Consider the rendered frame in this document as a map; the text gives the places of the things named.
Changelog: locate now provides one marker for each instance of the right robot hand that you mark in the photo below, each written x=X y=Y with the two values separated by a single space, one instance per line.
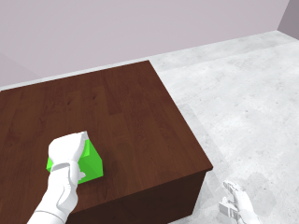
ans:
x=231 y=207

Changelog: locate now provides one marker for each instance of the sponge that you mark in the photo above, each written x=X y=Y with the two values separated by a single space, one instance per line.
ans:
x=89 y=163

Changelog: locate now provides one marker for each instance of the right robot forearm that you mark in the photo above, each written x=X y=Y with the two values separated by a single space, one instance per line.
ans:
x=247 y=217

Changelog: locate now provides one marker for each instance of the left robot hand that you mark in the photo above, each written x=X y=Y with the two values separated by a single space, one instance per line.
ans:
x=68 y=147

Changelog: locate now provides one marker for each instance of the table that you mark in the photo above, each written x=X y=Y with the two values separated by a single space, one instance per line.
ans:
x=153 y=165

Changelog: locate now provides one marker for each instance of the left robot forearm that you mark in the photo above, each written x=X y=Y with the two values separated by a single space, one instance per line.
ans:
x=61 y=197

